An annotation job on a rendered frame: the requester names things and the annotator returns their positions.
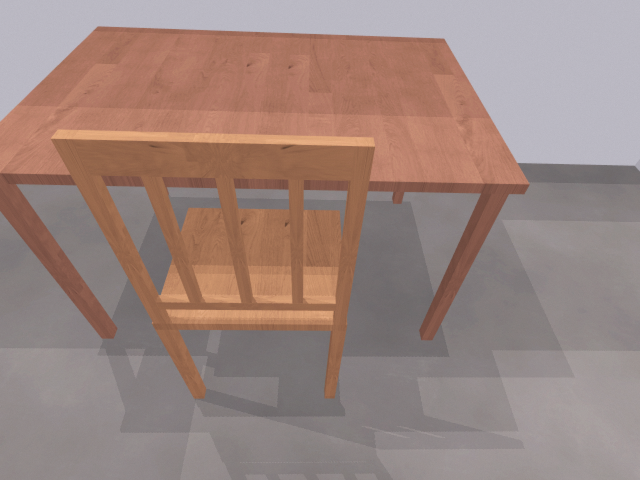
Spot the chair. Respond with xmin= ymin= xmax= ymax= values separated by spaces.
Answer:
xmin=51 ymin=129 xmax=375 ymax=399

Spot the table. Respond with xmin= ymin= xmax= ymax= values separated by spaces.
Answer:
xmin=0 ymin=26 xmax=530 ymax=340

